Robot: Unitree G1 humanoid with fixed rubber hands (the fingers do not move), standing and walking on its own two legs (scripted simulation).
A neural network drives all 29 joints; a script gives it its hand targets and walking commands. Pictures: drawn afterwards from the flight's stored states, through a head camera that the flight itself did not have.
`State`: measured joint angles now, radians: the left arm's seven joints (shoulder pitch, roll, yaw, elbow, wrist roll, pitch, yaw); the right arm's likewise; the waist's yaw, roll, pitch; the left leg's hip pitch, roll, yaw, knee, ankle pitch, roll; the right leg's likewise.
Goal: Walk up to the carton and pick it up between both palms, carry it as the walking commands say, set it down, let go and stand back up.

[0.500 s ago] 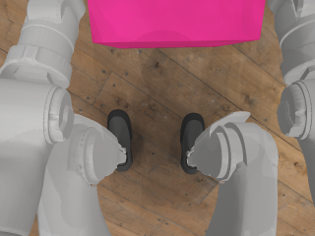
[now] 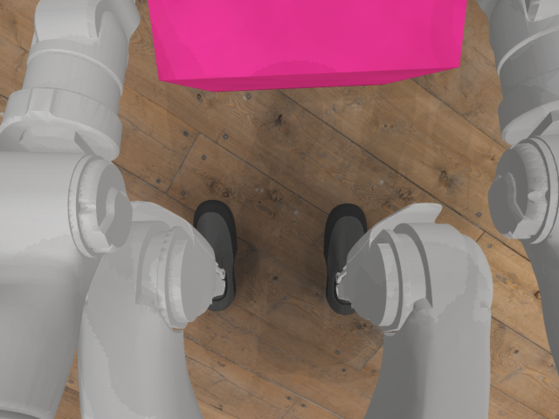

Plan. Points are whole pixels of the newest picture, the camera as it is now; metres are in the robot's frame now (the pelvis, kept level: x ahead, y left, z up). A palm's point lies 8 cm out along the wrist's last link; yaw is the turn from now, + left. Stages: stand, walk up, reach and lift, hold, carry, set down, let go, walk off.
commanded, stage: reach and lift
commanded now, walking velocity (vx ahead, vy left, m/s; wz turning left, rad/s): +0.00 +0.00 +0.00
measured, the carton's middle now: out of the picture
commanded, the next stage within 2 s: none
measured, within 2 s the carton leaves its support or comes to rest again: leaves its support in 0.44 s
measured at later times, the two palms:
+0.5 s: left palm out of the picture +0.56 +0.18 -0.14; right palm out of the picture +0.57 -0.18 -0.14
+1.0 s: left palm out of the picture +0.56 +0.17 -0.08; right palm out of the picture +0.57 -0.19 -0.07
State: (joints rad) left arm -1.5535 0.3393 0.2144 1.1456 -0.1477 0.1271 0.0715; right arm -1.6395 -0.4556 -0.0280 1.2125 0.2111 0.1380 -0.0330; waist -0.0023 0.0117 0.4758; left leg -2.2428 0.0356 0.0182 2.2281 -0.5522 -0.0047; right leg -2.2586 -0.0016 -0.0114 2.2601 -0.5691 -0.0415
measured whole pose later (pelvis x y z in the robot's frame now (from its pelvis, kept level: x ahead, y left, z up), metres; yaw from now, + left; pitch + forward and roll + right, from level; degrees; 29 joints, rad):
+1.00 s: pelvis +0.01 +0.01 +0.05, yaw +0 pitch +43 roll +2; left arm -1.31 0.21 0.34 0.79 -0.02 0.34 0.12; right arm -1.39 -0.32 -0.28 0.88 -0.03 0.32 -0.02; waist 0.01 0.00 0.15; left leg -2.26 -0.01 0.01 2.05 -0.55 -0.02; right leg -2.27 0.01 0.01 2.08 -0.56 -0.01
